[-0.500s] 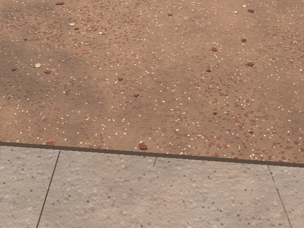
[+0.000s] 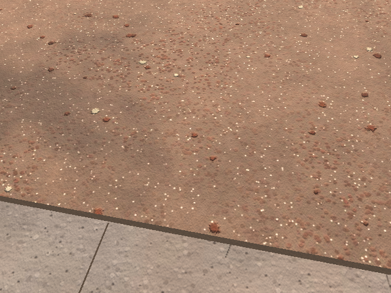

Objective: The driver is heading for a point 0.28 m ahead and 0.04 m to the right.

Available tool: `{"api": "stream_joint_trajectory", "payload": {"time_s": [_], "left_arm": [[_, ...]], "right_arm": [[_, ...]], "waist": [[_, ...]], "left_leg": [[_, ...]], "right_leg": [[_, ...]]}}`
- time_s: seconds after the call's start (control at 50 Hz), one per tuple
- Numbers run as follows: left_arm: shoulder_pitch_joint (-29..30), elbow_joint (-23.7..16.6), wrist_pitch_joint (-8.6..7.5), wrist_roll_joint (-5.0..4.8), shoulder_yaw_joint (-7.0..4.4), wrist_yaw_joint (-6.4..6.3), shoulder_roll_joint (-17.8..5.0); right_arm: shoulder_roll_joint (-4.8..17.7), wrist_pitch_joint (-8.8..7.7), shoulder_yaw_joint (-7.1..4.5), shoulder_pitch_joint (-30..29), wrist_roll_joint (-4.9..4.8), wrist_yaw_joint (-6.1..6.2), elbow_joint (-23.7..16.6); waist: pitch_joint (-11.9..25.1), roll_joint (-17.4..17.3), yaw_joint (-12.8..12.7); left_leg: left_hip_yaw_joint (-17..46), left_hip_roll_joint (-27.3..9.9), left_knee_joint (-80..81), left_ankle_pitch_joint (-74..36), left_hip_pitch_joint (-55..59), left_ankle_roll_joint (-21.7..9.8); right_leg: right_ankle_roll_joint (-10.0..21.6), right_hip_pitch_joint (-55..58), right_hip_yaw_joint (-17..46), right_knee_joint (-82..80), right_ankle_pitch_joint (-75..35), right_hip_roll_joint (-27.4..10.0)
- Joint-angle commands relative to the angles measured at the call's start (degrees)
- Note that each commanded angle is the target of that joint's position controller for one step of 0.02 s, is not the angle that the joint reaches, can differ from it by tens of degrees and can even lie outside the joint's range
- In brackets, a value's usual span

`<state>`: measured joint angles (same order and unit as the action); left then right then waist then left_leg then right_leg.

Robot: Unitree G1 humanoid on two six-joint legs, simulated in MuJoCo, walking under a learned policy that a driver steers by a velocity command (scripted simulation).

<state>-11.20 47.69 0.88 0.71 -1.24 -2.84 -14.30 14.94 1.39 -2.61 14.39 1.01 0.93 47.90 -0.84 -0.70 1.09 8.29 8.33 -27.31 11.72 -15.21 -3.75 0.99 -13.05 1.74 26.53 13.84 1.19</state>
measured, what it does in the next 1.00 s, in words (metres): stands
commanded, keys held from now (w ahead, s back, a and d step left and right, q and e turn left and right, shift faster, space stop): no key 1.00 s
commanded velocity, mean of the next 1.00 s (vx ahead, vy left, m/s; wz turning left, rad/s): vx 0.01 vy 0.00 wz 0.03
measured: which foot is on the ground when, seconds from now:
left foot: down 0.00-1.00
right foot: down 0.00-1.00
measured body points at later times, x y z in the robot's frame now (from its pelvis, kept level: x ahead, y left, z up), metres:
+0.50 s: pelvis +0.00 -0.01 +0.01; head +0.01 -0.01 +0.46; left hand +0.06 +0.25 -0.13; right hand +0.03 -0.27 -0.14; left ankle -0.01 +0.11 -0.74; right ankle +0.00 -0.11 -0.74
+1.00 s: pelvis -0.01 -0.01 +0.01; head +0.00 -0.01 +0.46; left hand +0.00 +0.23 -0.15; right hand -0.01 -0.24 -0.15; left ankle -0.01 +0.11 -0.74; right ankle +0.00 -0.11 -0.74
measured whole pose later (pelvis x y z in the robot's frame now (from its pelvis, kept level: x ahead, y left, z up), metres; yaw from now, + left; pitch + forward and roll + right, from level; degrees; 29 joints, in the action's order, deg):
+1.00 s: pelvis -0.01 -0.01 +0.01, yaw +0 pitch -2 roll +0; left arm -15.0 64.6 0.3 0.5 0.3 -2.0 -10.6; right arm 10.4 0.5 0.8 14.8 0.5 2.3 66.5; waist -1.7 -0.1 -0.1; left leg 5.1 1.8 -22.2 12.4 -8.3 0.0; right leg 1.6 -9.4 1.7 22.4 11.5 2.2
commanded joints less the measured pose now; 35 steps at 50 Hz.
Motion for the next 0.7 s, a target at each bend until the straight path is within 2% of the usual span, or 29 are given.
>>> {"api": "stream_joint_trajectory", "payload": {"time_s": [0.02,0.04,0.06,0.08,0.12,0.16,0.2,0.22,0.24,0.26,0.34,0.52,0.7], "left_arm": [[1.41,-2.9,-1.32,0.76,-1.08,-0.19,-9.66],[1.67,-2.88,-1.71,0.46,-0.46,0.34,-6.59],[2.07,-2.4,-2.12,0.38,0.23,0.65,-5.16],[2.67,-1.84,-2.12,0.55,0.46,0.65,-5.13],[1.8,-0.42,-2.15,0.26,0.44,0.35,-6.13],[0.57,0.81,-1.86,-0.13,0.13,0.44,-7.08],[-0.44,1.5,-1.82,-0.34,-0.12,0.71,-7.29],[-2.0,2.07,-1.78,-0.36,-0.42,0.98,-7.39],[-1.96,3.16,-1.6,-0.57,-0.18,0.92,-6.04],[-1.12,3.81,-1.38,-0.45,-0.29,0.73,-6.25],[-0.68,5.46,-1.18,-0.25,-0.45,0.85,-5.82],[-1.65,10.14,-0.72,-0.21,-0.18,0.89,-5.12],[-3.6,13.43,-0.67,-0.22,0.33,0.85,-3.96]], "right_arm": [[3.38,-0.39,-0.29,4.71,-1.24,0.57,-1.91],[5.49,0.07,-0.67,3.99,-0.58,0.83,-0.44],[5.32,0.28,-0.75,2.3,-0.75,0.76,-0.18],[4.79,0.4,-0.66,1.34,-0.87,0.64,0.17],[3.7,0.55,-0.16,1.05,-0.58,0.35,1.33],[3.25,0.39,0.28,1.39,-0.71,0.61,3.22],[5.21,0.17,0.2,0.14,-0.2,0.86,4.08],[6.3,0.11,0.05,-0.15,-0.18,0.9,4.93],[5.64,0.13,0.07,-0.45,-0.88,0.73,6.07],[4.45,-0.03,0.39,-0.02,-0.85,0.63,6.85],[4.63,-0.53,0.68,-0.65,-0.58,1.1,9.5],[3.93,-0.69,1.51,-0.26,-0.48,1.3,13.77],[2.67,-0.88,2.22,1.06,-0.46,1.36,16.34]], "waist": [[1.89,11.26,2.26],[2.58,8.72,0.77],[2.08,8.08,0.6],[1.61,8.15,0.89],[2.01,10.0,0.9],[3.12,7.93,0.75],[2.95,6.07,-0.38],[1.41,3.98,-1.88],[-0.38,1.36,-1.26],[-1.04,1.67,-0.41],[0.01,-0.29,-0.94],[-1.74,0.3,-1.03],[-2.61,0.59,-1.06]], "left_leg": [[-0.02,-2.52,-4.73,13.14,-3.36,1.02],[-1.12,-4.48,-9.59,16.47,0.64,1.65],[-1.29,-4.65,-9.51,14.9,1.48,1.91],[-1.62,-5.12,-8.02,12.92,2.29,2.49],[-3.02,-5.72,-2.24,6.86,4.02,3.36],[-3.44,-6.52,5.08,-1.62,7.82,3.93],[-0.38,-9.83,6.66,-9.26,11.03,4.12],[0.41,-11.29,4.98,-12.4,11.56,3.97],[0.5,-10.86,5.25,-10.41,8.18,3.5],[0.77,-10.77,6.59,-9.17,6.79,3.31],[1.02,-11.15,7.98,-9.88,7.03,2.77],[1.31,-11.61,9.25,-5.95,5.91,2.16],[1.14,-11.59,9.48,-3.69,4.78,1.85]], "right_leg": [[10.37,5.07,19.54,-11.09,-29.84,-21.18],[13.22,2.88,17.96,-10.22,-32.37,-20.98],[12.29,2.53,15.16,-10.14,-31.72,-18.22],[10.23,2.84,12.02,-9.64,-29.86,-15.13],[7.47,5.67,8.6,-7.3,-33.55,-11.65],[5.74,7.0,7.61,-5.55,-32.88,-10.26],[3.42,4.81,8.33,-6.34,-20.64,-8.7],[2.87,2.87,7.86,-7.56,-16.31,-7.12],[2.55,3.95,6.22,-8.39,-13.88,-5.8],[2.42,5.3,5.75,-7.47,-13.26,-5.68],[2.82,6.84,5.61,-6.89,-13.67,-6.04],[2.4,5.43,5.63,-8.49,-7.22,-5.38],[2.16,4.13,5.77,-8.96,-4.35,-5.16]]}}
Keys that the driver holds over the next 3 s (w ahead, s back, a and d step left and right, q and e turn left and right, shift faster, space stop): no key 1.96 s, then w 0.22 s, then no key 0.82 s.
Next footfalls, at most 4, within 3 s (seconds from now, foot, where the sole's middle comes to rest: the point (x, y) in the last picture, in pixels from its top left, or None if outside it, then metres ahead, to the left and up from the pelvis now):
2.58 right None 0.22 -0.07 -0.77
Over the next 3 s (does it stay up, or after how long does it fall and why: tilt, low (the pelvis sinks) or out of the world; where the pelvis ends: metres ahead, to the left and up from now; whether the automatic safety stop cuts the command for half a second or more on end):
stays up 0.16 0.01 0.00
